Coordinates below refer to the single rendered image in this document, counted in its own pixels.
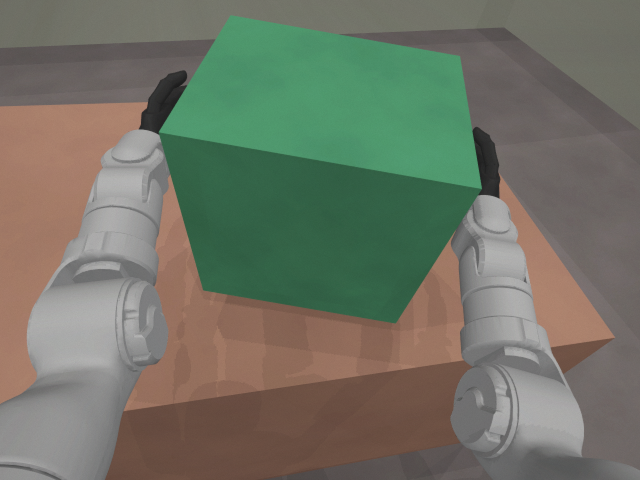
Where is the robot left upper arm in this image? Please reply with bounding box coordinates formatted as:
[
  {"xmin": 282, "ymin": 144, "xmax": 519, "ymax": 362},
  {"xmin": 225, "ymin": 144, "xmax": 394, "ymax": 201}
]
[{"xmin": 0, "ymin": 277, "xmax": 168, "ymax": 480}]

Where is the left robot forearm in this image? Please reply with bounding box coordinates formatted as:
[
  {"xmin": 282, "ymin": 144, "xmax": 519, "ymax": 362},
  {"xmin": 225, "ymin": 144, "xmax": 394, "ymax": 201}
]
[{"xmin": 27, "ymin": 129, "xmax": 170, "ymax": 371}]

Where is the right robot forearm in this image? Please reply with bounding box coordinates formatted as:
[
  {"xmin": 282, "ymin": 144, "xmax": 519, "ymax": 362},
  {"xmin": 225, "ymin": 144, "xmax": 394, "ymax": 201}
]
[{"xmin": 451, "ymin": 195, "xmax": 584, "ymax": 440}]

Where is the pedestal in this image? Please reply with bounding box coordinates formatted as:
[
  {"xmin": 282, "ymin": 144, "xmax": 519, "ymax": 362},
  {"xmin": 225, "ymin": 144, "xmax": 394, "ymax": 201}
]
[{"xmin": 0, "ymin": 102, "xmax": 615, "ymax": 480}]

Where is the robot right hand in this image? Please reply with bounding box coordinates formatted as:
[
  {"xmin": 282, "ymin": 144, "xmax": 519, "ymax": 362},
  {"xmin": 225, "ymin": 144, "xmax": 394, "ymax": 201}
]
[{"xmin": 473, "ymin": 127, "xmax": 500, "ymax": 199}]

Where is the carton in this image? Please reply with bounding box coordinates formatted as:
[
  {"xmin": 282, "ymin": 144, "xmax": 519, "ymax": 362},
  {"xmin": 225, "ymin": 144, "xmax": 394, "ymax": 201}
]
[{"xmin": 159, "ymin": 15, "xmax": 482, "ymax": 324}]

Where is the robot right upper arm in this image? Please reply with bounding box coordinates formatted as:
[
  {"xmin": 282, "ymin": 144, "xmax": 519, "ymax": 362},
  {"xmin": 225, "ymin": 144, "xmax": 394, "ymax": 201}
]
[{"xmin": 450, "ymin": 362, "xmax": 640, "ymax": 480}]

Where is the robot left hand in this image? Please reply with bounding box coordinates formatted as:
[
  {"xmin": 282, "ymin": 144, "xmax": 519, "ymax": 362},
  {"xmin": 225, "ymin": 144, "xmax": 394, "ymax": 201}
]
[{"xmin": 139, "ymin": 70, "xmax": 187, "ymax": 135}]

